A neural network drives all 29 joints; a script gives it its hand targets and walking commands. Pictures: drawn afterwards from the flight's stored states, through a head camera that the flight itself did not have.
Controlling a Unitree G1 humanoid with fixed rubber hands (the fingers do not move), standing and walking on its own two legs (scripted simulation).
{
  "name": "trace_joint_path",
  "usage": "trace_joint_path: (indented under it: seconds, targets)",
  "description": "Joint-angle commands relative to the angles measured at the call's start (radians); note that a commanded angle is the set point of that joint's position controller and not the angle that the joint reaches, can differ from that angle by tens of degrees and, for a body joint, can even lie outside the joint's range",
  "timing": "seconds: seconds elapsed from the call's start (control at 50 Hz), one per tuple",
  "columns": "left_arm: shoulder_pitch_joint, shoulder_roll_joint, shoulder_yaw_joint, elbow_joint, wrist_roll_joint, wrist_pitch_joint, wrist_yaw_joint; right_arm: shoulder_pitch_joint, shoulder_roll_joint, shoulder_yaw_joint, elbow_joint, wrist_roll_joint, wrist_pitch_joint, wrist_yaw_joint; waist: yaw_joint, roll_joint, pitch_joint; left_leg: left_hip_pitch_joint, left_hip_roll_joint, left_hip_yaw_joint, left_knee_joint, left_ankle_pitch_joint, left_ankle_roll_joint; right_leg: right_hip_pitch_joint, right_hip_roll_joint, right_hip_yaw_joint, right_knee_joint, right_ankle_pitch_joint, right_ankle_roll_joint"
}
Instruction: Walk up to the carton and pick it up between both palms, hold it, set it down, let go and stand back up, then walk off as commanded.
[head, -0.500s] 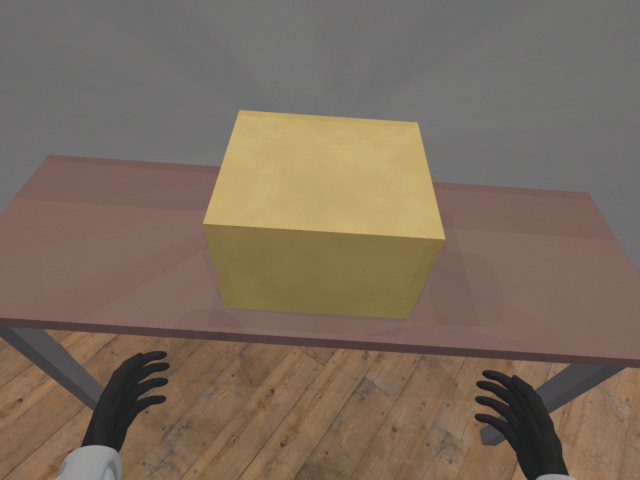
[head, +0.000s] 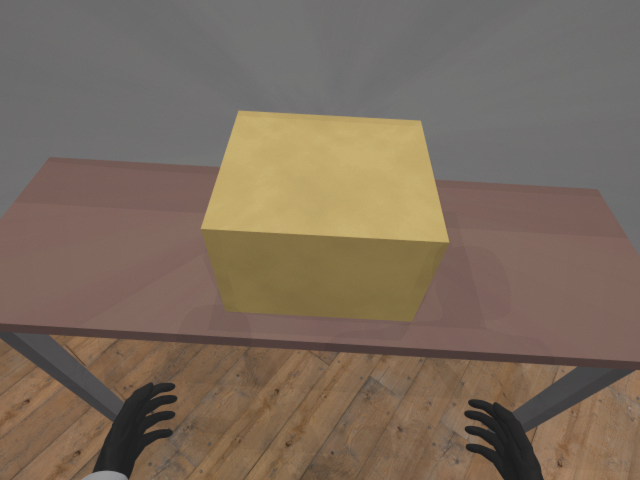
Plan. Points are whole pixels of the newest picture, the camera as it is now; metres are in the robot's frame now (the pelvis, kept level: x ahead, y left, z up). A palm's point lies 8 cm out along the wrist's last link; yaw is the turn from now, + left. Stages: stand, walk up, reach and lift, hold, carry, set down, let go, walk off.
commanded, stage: set down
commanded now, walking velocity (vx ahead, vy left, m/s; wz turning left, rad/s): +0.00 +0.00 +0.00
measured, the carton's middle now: (324, 214) +0.51 +0.03 +0.01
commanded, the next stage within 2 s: let go in 0.68 s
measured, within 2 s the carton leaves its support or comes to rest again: neither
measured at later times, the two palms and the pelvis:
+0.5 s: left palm (138, 461) +0.14 +0.23 -0.06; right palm out of the picture +0.15 -0.22 -0.07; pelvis +0.00 +0.00 +0.00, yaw +0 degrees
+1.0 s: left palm (145, 459) +0.15 +0.23 -0.08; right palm out of the picture +0.15 -0.22 -0.08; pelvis +0.00 +0.00 +0.00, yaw +0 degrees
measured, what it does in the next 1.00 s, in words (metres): stands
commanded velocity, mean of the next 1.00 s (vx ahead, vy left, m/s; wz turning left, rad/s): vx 0.00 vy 0.00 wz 0.00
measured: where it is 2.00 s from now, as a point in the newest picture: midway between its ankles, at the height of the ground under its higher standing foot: outside the picture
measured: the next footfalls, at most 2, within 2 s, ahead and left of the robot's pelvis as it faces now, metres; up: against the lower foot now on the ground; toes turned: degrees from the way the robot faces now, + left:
none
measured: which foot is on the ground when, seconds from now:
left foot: down 0.00-1.00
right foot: down 0.00-1.00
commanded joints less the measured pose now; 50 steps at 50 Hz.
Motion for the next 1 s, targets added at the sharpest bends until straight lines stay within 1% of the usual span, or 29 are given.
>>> trace_joint_path:
  seconds: [0.0,0.02,0.04,0.06,0.08,0.14,0.16,0.24,0.26,0.28,0.36,0.38,0.4,0.44,0.46,0.48,0.5,0.52,0.54,0.56,0.6,0.64,0.66,0.68,0.78,0.82,0.86,0.88,0.98]
  targets:
    - [-0.048,0.105,0.065,-0.157,0.014,-0.041,0.008,-0.042,-0.117,-0.064,-0.125,-0.011,-0.065,-0.008,-0.003,0.017,-0.112,0.063,-0.053,0.027,-0.005,0.322,-0.024,-0.013,0.038,-0.014,-0.033,0.17,-0.052]
    - [-0.049,0.089,0.063,-0.106,0.031,-0.026,0.006,-0.052,-0.116,-0.062,-0.079,-0.02,-0.062,-0.005,-0.007,0.023,-0.089,0.064,-0.054,0.03,-0.01,0.316,-0.029,-0.022,0.039,-0.018,-0.035,0.16,-0.052]
    - [-0.064,0.083,0.059,-0.135,0.029,-0.023,0.009,-0.059,-0.121,-0.062,-0.085,-0.014,-0.061,-0.005,-0.004,0.021,-0.097,0.065,-0.047,0.027,-0.01,0.317,-0.03,-0.021,0.043,-0.025,-0.035,0.15,-0.054]
    - [-0.067,0.084,0.063,-0.102,0.031,-0.015,0.004,-0.063,-0.106,-0.056,-0.073,-0.026,-0.055,-0.009,-0.007,0.011,-0.083,0.065,-0.051,0.037,-0.01,0.299,-0.027,-0.022,0.036,-0.018,-0.041,0.14,-0.051]
    - [-0.077,0.085,0.057,-0.136,0.023,-0.022,0.004,-0.057,-0.105,-0.058,-0.103,-0.023,-0.062,-0.013,-0.014,-0.002,-0.095,0.066,-0.049,0.031,-0.009,0.302,-0.022,-0.021,0.036,-0.021,-0.038,0.146,-0.049]
    - [-0.103,0.071,0.053,-0.082,0.036,-0.001,0.0,-0.089,-0.101,-0.053,-0.061,-0.043,-0.051,-0.012,-0.013,-0.002,-0.065,0.056,-0.048,0.034,-0.017,0.27,-0.02,-0.038,0.035,-0.028,-0.042,0.118,-0.05]
    - [-0.094,0.074,0.061,-0.035,0.05,0.013,-0.006,-0.08,-0.087,-0.046,-0.021,-0.052,-0.044,-0.013,-0.017,-0.013,-0.047,0.06,-0.052,0.036,-0.018,0.26,-0.017,-0.047,0.031,-0.028,-0.047,0.115,-0.047]
    - [-0.137,0.062,0.059,-0.002,0.071,0.026,-0.002,-0.129,-0.09,-0.043,0.013,-0.073,-0.042,-0.01,-0.007,-0.004,-0.051,0.045,-0.048,0.039,-0.022,0.227,-0.019,-0.048,0.034,-0.034,-0.038,0.08,-0.05]
    - [-0.142,0.065,0.06,0.004,0.078,0.025,-0.002,-0.126,-0.086,-0.043,0.033,-0.076,-0.044,-0.01,-0.011,0.006,-0.054,0.05,-0.049,0.04,-0.023,0.224,-0.016,-0.038,0.031,-0.036,-0.037,0.083,-0.046]
    - [-0.147,0.074,0.066,-0.008,0.08,0.025,-0.002,-0.133,-0.092,-0.048,0.02,-0.084,-0.049,-0.014,-0.01,-0.011,-0.074,0.052,-0.048,0.044,-0.021,0.222,-0.017,-0.035,0.032,-0.038,-0.034,0.083,-0.044]
    - [-0.174,0.075,0.067,-0.014,0.086,0.021,0.005,-0.153,-0.078,-0.049,0.036,-0.097,-0.066,-0.017,-0.012,-0.009,-0.112,0.06,-0.051,0.046,-0.009,0.227,-0.013,-0.031,0.029,-0.039,-0.021,0.095,-0.041]
    - [-0.178,0.07,0.062,-0.014,0.089,0.018,0.008,-0.153,-0.084,-0.053,0.044,-0.095,-0.069,-0.018,-0.018,0.004,-0.122,0.059,-0.048,0.043,-0.007,0.242,-0.016,-0.022,0.032,-0.041,-0.015,0.112,-0.043]
    - [-0.18,0.075,0.068,-0.004,0.088,0.019,0.005,-0.157,-0.072,-0.052,0.052,-0.1,-0.076,-0.021,-0.022,0.006,-0.121,0.065,-0.05,0.049,-0.001,0.248,-0.017,-0.021,0.031,-0.038,-0.015,0.127,-0.038]
    - [-0.173,0.065,0.066,0.058,0.114,0.036,0.0,-0.161,-0.075,-0.048,0.138,-0.104,-0.073,-0.02,-0.023,0.023,-0.096,0.077,-0.054,0.048,0.001,0.264,-0.026,-0.036,0.031,-0.04,-0.017,0.135,-0.04]
    - [-0.173,0.055,0.061,0.099,0.124,0.05,-0.005,-0.163,-0.082,-0.052,0.183,-0.113,-0.068,-0.018,-0.033,0.027,-0.079,0.083,-0.054,0.047,-0.001,0.263,-0.031,-0.055,0.032,-0.043,-0.02,0.127,-0.041]
    - [-0.178,0.06,0.066,0.039,0.119,0.041,-0.002,-0.158,-0.08,-0.051,0.139,-0.106,-0.079,-0.023,-0.028,0.023,-0.097,0.095,-0.053,0.048,0.006,0.29,-0.029,-0.039,0.035,-0.047,-0.014,0.153,-0.039]
    - [-0.173,0.058,0.06,0.083,0.12,0.052,-0.01,-0.161,-0.073,-0.045,0.166,-0.112,-0.078,-0.023,-0.037,0.007,-0.086,0.097,-0.056,0.047,0.009,0.277,-0.026,-0.047,0.035,-0.045,-0.019,0.149,-0.038]
    - [-0.185,0.055,0.066,0.058,0.114,0.047,-0.008,-0.179,-0.082,-0.042,0.139,-0.104,-0.087,-0.028,-0.028,0.013,-0.103,0.093,-0.055,0.05,0.01,0.3,-0.026,-0.026,0.035,-0.048,-0.012,0.171,-0.037]
    - [-0.169,0.057,0.069,0.09,0.117,0.053,-0.013,-0.168,-0.075,-0.037,0.157,-0.107,-0.089,-0.028,-0.035,-0.002,-0.096,0.108,-0.058,0.049,0.014,0.312,-0.023,-0.033,0.032,-0.05,-0.016,0.192,-0.034]
    - [-0.173,0.062,0.074,0.086,0.12,0.05,-0.015,-0.174,-0.077,-0.033,0.162,-0.106,-0.093,-0.03,-0.029,-0.014,-0.104,0.121,-0.063,0.05,0.02,0.329,-0.024,-0.037,0.031,-0.049,-0.014,0.216,-0.029]
    - [-0.187,0.06,0.072,0.087,0.117,0.049,-0.015,-0.185,-0.076,-0.028,0.161,-0.105,-0.097,-0.03,-0.031,-0.009,-0.105,0.118,-0.061,0.045,0.021,0.345,-0.023,-0.032,0.035,-0.052,-0.008,0.232,-0.032]
    - [-0.204,0.06,0.071,0.122,0.124,0.056,-0.02,-0.2,-0.066,-0.02,0.177,-0.114,-0.095,-0.032,-0.041,-0.009,-0.085,0.106,-0.06,0.045,0.019,0.306,-0.018,-0.038,0.032,-0.054,-0.011,0.202,-0.033]
    - [-0.201,0.052,0.075,0.166,0.133,0.068,-0.022,-0.212,-0.068,-0.017,0.22,-0.121,-0.085,-0.03,-0.037,-0.008,-0.056,0.105,-0.062,0.049,0.013,0.293,-0.02,-0.06,0.03,-0.058,-0.016,0.183,-0.03]
    - [-0.212,0.049,0.073,0.132,0.129,0.066,-0.021,-0.213,-0.076,-0.019,0.194,-0.115,-0.09,-0.03,-0.037,-0.012,-0.071,0.113,-0.06,0.052,0.013,0.299,-0.019,-0.051,0.034,-0.059,-0.015,0.184,-0.031]
    - [-0.221,0.054,0.073,0.151,0.136,0.07,-0.02,-0.231,-0.079,-0.025,0.227,-0.126,-0.098,-0.031,-0.035,-0.021,-0.092,0.116,-0.06,0.047,0.024,0.306,-0.015,-0.045,0.032,-0.065,-0.004,0.209,-0.028]
    - [-0.22,0.048,0.07,0.146,0.138,0.066,-0.018,-0.229,-0.081,-0.028,0.25,-0.125,-0.107,-0.031,-0.037,-0.012,-0.107,0.12,-0.059,0.049,0.029,0.323,-0.021,-0.042,0.034,-0.067,0.0,0.223,-0.028]
    - [-0.224,0.044,0.064,0.152,0.15,0.071,-0.014,-0.239,-0.084,-0.028,0.277,-0.123,-0.112,-0.026,-0.04,0.021,-0.114,0.119,-0.057,0.045,0.033,0.341,-0.027,-0.037,0.036,-0.067,0.007,0.228,-0.035]
    - [-0.226,0.047,0.067,0.14,0.146,0.07,-0.014,-0.243,-0.084,-0.027,0.263,-0.122,-0.117,-0.026,-0.037,0.009,-0.131,0.121,-0.061,0.047,0.036,0.346,-0.026,-0.034,0.038,-0.067,0.008,0.23,-0.032]
    - [-0.248,0.032,0.054,0.147,0.157,0.076,-0.008,-0.266,-0.096,-0.038,0.303,-0.13,-0.126,-0.021,-0.036,0.025,-0.12,0.101,-0.052,0.041,0.036,0.327,-0.028,-0.042,0.042,-0.072,0.016,0.203,-0.038]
